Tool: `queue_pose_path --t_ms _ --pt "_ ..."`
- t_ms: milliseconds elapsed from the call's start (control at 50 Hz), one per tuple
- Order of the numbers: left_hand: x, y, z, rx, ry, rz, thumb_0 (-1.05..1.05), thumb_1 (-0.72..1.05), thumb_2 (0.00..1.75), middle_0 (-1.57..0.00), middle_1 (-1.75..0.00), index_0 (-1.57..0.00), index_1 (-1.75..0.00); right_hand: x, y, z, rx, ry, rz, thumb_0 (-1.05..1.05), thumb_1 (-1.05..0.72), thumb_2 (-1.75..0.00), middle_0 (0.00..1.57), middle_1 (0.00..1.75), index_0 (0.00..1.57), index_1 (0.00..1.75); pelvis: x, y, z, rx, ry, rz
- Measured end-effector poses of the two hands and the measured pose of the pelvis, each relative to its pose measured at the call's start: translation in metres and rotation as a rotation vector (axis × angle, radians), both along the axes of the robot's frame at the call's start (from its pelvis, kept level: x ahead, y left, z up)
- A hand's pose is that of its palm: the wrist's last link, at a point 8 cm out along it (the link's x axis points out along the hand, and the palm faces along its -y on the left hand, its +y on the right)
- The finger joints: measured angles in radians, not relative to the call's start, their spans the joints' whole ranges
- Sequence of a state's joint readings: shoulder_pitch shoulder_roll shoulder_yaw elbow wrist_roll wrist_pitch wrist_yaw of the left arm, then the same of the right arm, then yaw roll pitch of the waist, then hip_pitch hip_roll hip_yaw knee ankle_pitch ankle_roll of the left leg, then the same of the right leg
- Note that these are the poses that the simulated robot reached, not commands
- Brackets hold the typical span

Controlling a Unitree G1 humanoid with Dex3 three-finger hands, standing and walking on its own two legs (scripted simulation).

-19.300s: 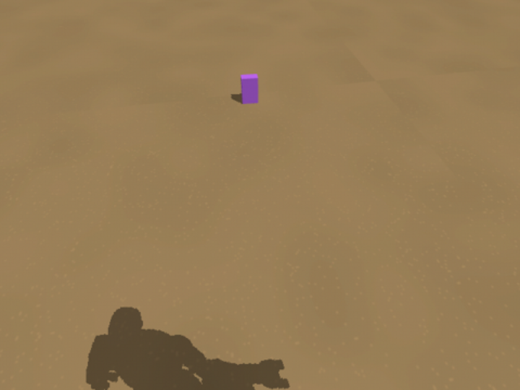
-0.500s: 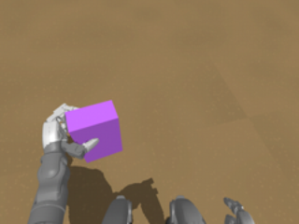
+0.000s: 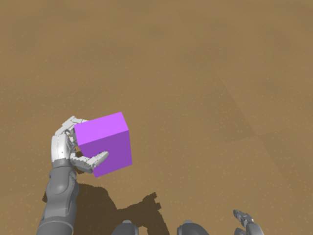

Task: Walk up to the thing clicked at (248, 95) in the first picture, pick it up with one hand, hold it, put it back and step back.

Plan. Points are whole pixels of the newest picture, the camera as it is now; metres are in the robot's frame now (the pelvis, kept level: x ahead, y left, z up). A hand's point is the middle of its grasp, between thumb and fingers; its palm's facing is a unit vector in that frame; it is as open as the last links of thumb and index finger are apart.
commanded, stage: lift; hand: left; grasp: from the side
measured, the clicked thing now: (107, 147) +0.35 +0.14 +0.00
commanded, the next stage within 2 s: hold in 0.18 s
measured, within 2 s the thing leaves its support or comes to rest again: neither
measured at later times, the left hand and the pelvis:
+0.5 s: hand (88, 139) +0.34 +0.18 +0.06, palm faces +0.20 -0.98 -0.03, open 10.0 cm; pelvis +0.01 +0.00 +0.02, yaw +0 degrees
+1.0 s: hand (86, 140) +0.33 +0.17 +0.08, palm faces +0.21 -0.98 -0.02, open 10.0 cm; pelvis +0.00 +0.00 +0.03, yaw +0 degrees
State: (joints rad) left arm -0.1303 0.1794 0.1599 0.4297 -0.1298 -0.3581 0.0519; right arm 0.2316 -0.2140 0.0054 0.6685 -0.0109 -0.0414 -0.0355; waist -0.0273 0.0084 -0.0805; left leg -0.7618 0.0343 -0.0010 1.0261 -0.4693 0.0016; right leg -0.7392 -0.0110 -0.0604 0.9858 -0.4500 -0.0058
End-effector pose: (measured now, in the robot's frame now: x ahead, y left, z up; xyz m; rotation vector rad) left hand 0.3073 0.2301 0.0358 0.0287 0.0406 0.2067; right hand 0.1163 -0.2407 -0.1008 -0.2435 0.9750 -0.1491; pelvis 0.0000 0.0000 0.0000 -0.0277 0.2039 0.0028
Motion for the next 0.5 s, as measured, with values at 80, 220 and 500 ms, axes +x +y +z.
queue_pose_path --t_ms 80,220,500 --pt "-0.002 0.000 0.004 -0.005 -0.007 0.007 -0.01 -0.54 1.11 -0.81 -1.14 -0.82 -1.13 0.001 0.000 0.003 0.003 0.001 0.002 0.01 -0.93 -0.90 0.20 0.30 0.20 0.30 0.002 0.000 0.003 0.001 -0.010 0.000" --pt "-0.001 -0.002 0.012 0.001 -0.013 0.000 -0.01 -0.54 1.11 -0.81 -1.14 -0.82 -1.13 0.003 0.001 0.007 0.009 0.001 0.001 0.01 -0.94 -0.90 0.20 0.30 0.20 0.30 0.005 -0.001 0.008 0.003 -0.026 0.001" --pt "-0.001 -0.006 0.023 -0.001 -0.017 -0.008 -0.01 -0.52 1.08 -0.82 -1.12 -0.83 -1.12 0.006 0.000 0.017 0.013 -0.015 -0.004 0.01 -0.94 -0.90 0.20 0.30 0.20 0.30 0.007 -0.002 0.016 0.005 -0.056 -0.001"
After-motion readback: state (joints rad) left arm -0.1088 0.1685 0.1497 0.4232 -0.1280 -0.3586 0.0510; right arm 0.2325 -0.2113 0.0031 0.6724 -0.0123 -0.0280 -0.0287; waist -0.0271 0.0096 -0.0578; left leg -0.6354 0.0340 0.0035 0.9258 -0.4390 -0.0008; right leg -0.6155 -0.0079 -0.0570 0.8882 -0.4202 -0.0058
